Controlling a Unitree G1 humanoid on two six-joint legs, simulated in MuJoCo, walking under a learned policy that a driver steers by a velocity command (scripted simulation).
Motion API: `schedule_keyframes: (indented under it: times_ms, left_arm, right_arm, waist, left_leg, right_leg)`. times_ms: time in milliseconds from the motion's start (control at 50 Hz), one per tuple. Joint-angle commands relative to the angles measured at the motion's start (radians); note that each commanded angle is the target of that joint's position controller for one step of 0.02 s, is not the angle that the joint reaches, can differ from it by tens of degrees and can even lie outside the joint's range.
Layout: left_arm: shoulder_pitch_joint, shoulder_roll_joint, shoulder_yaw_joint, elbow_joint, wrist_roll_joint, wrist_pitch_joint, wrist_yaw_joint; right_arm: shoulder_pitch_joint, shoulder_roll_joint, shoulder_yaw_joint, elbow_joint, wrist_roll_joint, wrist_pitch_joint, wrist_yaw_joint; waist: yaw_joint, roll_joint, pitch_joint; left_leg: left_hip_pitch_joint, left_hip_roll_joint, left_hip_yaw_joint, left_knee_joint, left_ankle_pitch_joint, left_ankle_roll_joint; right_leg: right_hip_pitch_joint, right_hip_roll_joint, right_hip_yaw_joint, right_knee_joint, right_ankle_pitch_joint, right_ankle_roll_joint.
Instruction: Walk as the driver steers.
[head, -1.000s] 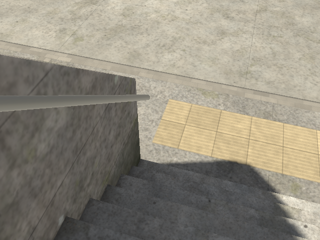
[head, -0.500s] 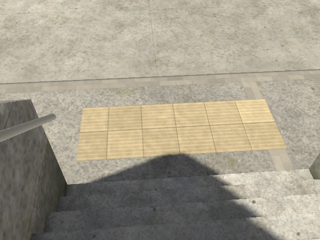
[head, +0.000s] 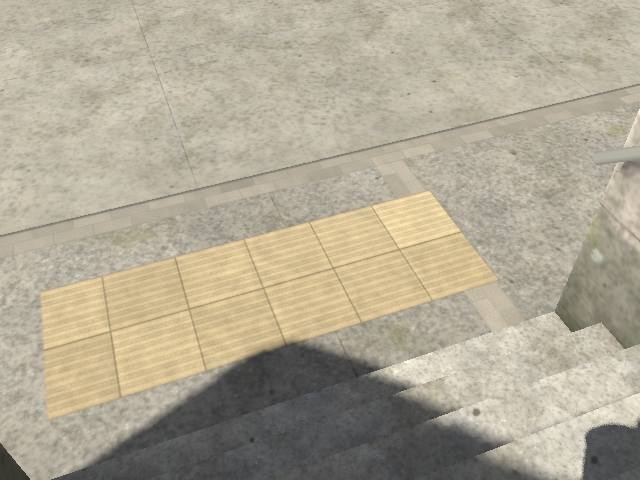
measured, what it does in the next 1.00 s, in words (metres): goes down: right foot 0.20 m lower, then left foot 0.21 m lower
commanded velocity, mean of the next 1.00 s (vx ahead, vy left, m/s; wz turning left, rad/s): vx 0.50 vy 0.00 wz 0.15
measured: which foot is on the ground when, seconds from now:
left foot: down 0.00-0.42, up 0.44-0.90, down 0.92-1.00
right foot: up 0.00-0.42, down 0.44-0.94, up 0.96-1.00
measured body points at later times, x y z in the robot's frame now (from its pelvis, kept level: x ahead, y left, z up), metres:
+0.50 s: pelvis +0.25 -0.05 -0.17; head +0.27 -0.06 +0.28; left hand +0.39 +0.17 -0.30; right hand +0.08 -0.25 -0.30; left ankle +0.07 +0.09 -0.62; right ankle +0.29 -0.14 -0.92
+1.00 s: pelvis +0.49 +0.02 -0.38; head +0.49 +0.02 +0.07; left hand +0.35 +0.21 -0.53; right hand +0.59 -0.24 -0.52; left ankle +0.47 +0.09 -1.13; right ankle +0.37 -0.15 -0.83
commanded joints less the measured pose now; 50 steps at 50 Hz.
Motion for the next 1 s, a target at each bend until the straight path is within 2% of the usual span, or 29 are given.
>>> schedule_keyframes:
  times_ms: [20,40,80,120,200,280,340,380,420,440,460,480,500,520,540,580,600,620,640,680,740,780,820,860,880,920,940,960,1000]
  left_arm:
    - [0.007,-0.023,-0.017,-0.015,0.000,0.015,-0.055]
    - [0.036,-0.039,-0.030,-0.006,0.006,0.016,-0.073]
    - [0.006,0.034,-0.021,-0.022,0.032,0.007,-0.045]
    - [-0.110,0.014,-0.035,-0.042,0.057,0.001,-0.014]
    - [-0.197,0.011,-0.052,-0.032,0.074,0.015,-0.021]
    - [-0.395,0.016,-0.055,-0.095,0.056,0.021,-0.025]
    - [-0.432,0.003,-0.051,-0.085,0.063,0.034,-0.025]
    - [-0.258,0.017,-0.039,-0.002,0.066,0.022,0.000]
    - [0.241,0.133,0.038,0.187,0.057,-0.006,0.024]
    - [0.273,0.194,0.057,0.221,-0.097,0.005,0.075]
    - [0.285,0.213,0.060,0.202,-0.108,0.015,0.087]
    - [0.443,0.282,0.088,0.226,0.075,0.013,0.003]
    - [0.281,0.200,0.083,0.207,0.098,0.023,-0.002]
    - [0.150,0.190,0.076,0.180,0.089,0.033,-0.008]
    - [0.062,0.084,0.050,0.145,0.074,0.008,0.003]
    - [0.096,-0.075,-0.006,0.142,0.048,-0.030,0.048]
    - [0.103,-0.021,-0.001,0.145,0.042,-0.040,0.057]
    - [0.062,0.002,-0.003,0.133,0.055,-0.047,0.066]
    - [0.076,0.014,0.001,0.120,0.051,-0.050,0.064]
    - [0.181,-0.060,-0.034,0.184,0.047,-0.067,0.081]
    - [0.115,-0.014,-0.031,0.173,0.083,-0.066,0.066]
    - [0.138,0.005,-0.035,0.189,0.102,-0.066,0.049]
    - [0.260,0.016,-0.026,0.216,0.048,-0.058,0.082]
    - [0.312,0.070,0.002,0.221,0.052,-0.024,0.107]
    - [0.279,0.102,0.012,0.199,0.071,-0.008,0.106]
    - [0.154,0.125,0.023,0.202,0.096,0.016,0.046]
    - [0.144,0.136,0.047,0.212,0.057,0.018,0.013]
    - [0.205,0.036,0.043,0.151,0.024,0.009,-0.028]
    - [-0.157,0.065,0.052,-0.054,-0.032,-0.048,-0.006]
  right_arm:
    - [0.011,0.064,0.058,-0.022,0.029,-0.081,-0.026]
    - [0.017,-0.014,0.053,-0.001,0.006,-0.084,-0.023]
    - [0.082,-0.063,0.050,0.032,0.003,-0.091,-0.035]
    - [0.286,-0.003,0.065,0.099,0.007,-0.084,-0.067]
    - [0.194,0.079,0.106,0.020,0.004,-0.040,-0.038]
    - [0.263,0.013,0.089,0.069,0.043,-0.045,-0.075]
    - [0.222,-0.026,0.060,0.085,0.046,-0.007,-0.063]
    - [0.211,-0.008,0.055,0.092,0.039,0.012,-0.041]
    - [0.197,-0.036,0.046,0.096,0.023,0.047,0.026]
    - [0.077,-0.027,-0.013,0.037,0.139,0.055,-0.055]
    - [0.206,0.039,-0.002,-0.007,0.167,0.055,-0.098]
    - [0.179,0.063,0.049,-0.033,0.052,0.021,0.038]
    - [0.066,0.054,0.039,-0.092,0.091,0.003,0.063]
    - [0.019,0.044,0.043,-0.117,0.115,-0.012,0.057]
    - [0.007,0.007,0.021,-0.119,0.095,-0.019,0.038]
    - [0.047,0.023,0.007,-0.038,0.053,0.003,0.042]
    - [-0.001,0.019,-0.005,-0.032,0.042,0.013,0.054]
    - [0.066,0.088,0.021,-0.012,0.028,0.017,0.076]
    - [0.086,0.083,0.019,-0.011,0.012,0.007,0.087]
    - [-0.093,0.055,0.022,-0.077,0.006,0.012,0.070]
    - [-0.183,0.016,0.028,-0.107,0.032,0.014,0.048]
    - [-0.175,-0.001,0.022,-0.121,0.004,0.026,0.044]
    - [-0.369,-0.007,0.024,-0.174,0.011,0.030,0.031]
    - [-0.471,-0.004,0.021,-0.197,0.017,0.019,0.021]
    - [-0.431,-0.013,0.014,-0.175,0.017,0.012,0.016]
    - [0.081,-0.092,-0.045,0.041,0.034,0.005,0.008]
    - [0.305,-0.216,-0.099,0.130,0.010,-0.002,-0.002]
    - [0.395,-0.334,-0.122,0.162,0.018,-0.022,-0.011]
    - [0.376,-0.243,-0.108,0.178,0.009,-0.051,-0.002]
  waist:
    - [0.007,0.075,0.196]
    - [0.045,0.125,0.179]
    - [0.026,0.030,0.144]
    - [-0.068,0.063,0.147]
    - [-0.044,0.100,0.177]
    - [-0.142,0.061,0.263]
    - [-0.151,0.055,0.241]
    - [-0.106,-0.015,0.199]
    - [0.075,-0.104,0.047]
    - [0.080,-0.085,-0.007]
    - [0.019,-0.164,-0.180]
    - [0.145,-0.239,-0.460]
    - [0.128,-0.053,-0.245]
    - [0.069,0.022,-0.122]
    - [0.008,0.092,0.059]
    - [-0.034,0.016,0.180]
    - [-0.031,-0.065,0.154]
    - [-0.077,-0.101,0.110]
    - [-0.066,-0.057,0.097]
    - [0.009,0.000,0.123]
    - [-0.009,-0.031,0.150]
    - [-0.036,-0.046,0.190]
    - [0.079,-0.001,0.238]
    - [0.129,-0.018,0.252]
    - [0.101,-0.020,0.244]
    - [-0.124,0.011,0.145]
    - [-0.243,0.271,0.082]
    - [-0.148,0.346,-0.146]
    - [-0.217,0.103,-0.063]
  left_leg:
    - [-0.480,0.203,-0.172,-0.271,0.261,0.162]
    - [-0.515,0.218,-0.228,-0.220,0.264,0.169]
    - [-0.138,0.306,-0.357,-0.100,0.451,0.183]
    - [0.241,0.334,-0.451,-0.007,0.413,0.184]
    - [-0.380,0.199,-0.268,-0.037,-0.050,0.185]
    - [0.005,0.249,-0.360,0.090,0.103,0.191]
    - [0.117,0.259,-0.404,0.164,0.294,0.188]
    - [0.126,0.234,-0.376,0.386,0.304,0.151]
    - [-0.134,0.083,-0.220,0.794,0.259,0.051]
    - [-0.425,-0.076,-0.050,1.181,-0.466,0.054]
    - [-0.704,-0.033,-0.127,1.370,-0.631,0.022]
    - [-0.755,-0.001,-0.233,1.496,-0.467,-0.019]
    - [-0.862,0.055,-0.258,1.330,-0.342,0.001]
    - [-0.851,0.107,-0.256,1.255,-0.296,0.011]
    - [-0.792,0.136,-0.264,0.943,-0.060,0.026]
    - [-0.503,0.162,-0.259,0.557,0.406,0.033]
    - [-0.401,0.145,-0.203,0.529,0.469,0.015]
    - [-0.311,0.148,-0.210,0.572,0.578,0.018]
    - [-0.326,0.130,-0.185,0.553,0.606,0.010]
    - [-0.516,0.207,-0.304,0.237,0.805,-0.001]
    - [-0.185,0.134,-0.183,0.125,0.937,-0.018]
    - [-0.183,0.143,-0.197,0.233,0.838,-0.012]
    - [-0.328,0.153,-0.162,-0.057,0.741,-0.018]
    - [-0.237,0.117,-0.108,-0.128,0.603,-0.010]
    - [-0.134,0.107,-0.089,-0.159,0.556,-0.006]
    - [0.369,0.108,-0.048,-0.317,0.728,0.022]
    - [0.587,0.133,-0.113,-0.457,0.930,0.116]
    - [0.955,0.261,-0.257,0.003,1.596,0.236]
    - [0.917,0.333,-0.387,-0.040,1.200,0.263]
  right_leg:
    - [0.193,-0.077,-0.078,-0.437,0.507,0.013]
    - [0.226,-0.067,-0.068,-0.291,0.521,0.033]
    - [-0.091,-0.079,0.075,-0.446,0.466,0.053]
    - [-0.397,-0.075,0.103,-0.705,0.517,0.052]
    - [0.308,-0.037,-0.118,-0.805,0.756,0.043]
    - [0.205,-0.061,-0.082,-1.220,0.519,0.077]
    - [0.377,-0.076,-0.094,-1.444,0.399,0.040]
    - [0.596,-0.111,-0.072,-1.622,0.486,0.019]
    - [1.268,-0.084,-0.199,-1.691,0.721,-0.010]
    - [1.453,-0.173,-0.137,-1.395,1.058,0.022]
    - [1.768,-0.352,-0.011,-0.986,1.470,-0.042]
    - [1.966,-0.403,0.050,-1.063,1.235,-0.271]
    - [1.704,-0.394,0.033,-1.120,0.964,-0.256]
    - [1.416,-0.413,0.037,-1.192,0.687,-0.264]
    - [1.071,-0.346,-0.034,-1.246,0.447,-0.229]
    - [0.638,-0.280,-0.130,-1.345,0.429,-0.173]
    - [0.557,-0.241,-0.153,-1.329,0.355,-0.178]
    - [0.490,-0.209,-0.152,-1.268,0.269,-0.162]
    - [0.486,-0.205,-0.160,-1.235,0.234,-0.158]
    - [0.674,-0.268,-0.114,-1.163,0.102,-0.150]
    - [0.432,-0.212,-0.169,-1.082,-0.169,-0.094]
    - [0.460,-0.287,-0.101,-1.003,-0.176,-0.080]
    - [0.713,-0.309,-0.075,-0.923,-0.215,-0.055]
    - [0.743,-0.318,-0.071,-0.879,-0.171,-0.044]
    - [0.722,-0.320,-0.085,-0.803,-0.113,-0.035]
    - [0.559,-0.273,-0.164,-0.393,-0.052,0.028]
    - [0.408,-0.067,-0.230,0.123,-0.460,0.089]
    - [0.147,0.043,-0.232,0.411,-0.788,0.098]
    - [-0.222,0.005,-0.168,0.323,-0.795,0.068]
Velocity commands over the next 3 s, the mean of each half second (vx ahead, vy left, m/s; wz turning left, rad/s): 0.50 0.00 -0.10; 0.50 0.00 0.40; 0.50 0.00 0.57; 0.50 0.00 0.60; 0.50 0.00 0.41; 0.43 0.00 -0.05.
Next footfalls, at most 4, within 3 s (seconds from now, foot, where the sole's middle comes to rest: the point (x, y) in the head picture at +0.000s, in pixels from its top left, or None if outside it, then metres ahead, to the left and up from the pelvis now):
0.44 right None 0.33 -0.14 -0.96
0.92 left None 0.51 0.10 -1.16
1.34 right None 0.79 -0.01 -1.37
1.96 left None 0.90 0.35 -1.57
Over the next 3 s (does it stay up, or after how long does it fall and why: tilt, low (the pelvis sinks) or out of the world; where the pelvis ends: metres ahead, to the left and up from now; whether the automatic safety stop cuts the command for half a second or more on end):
stays up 1.26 0.71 -1.22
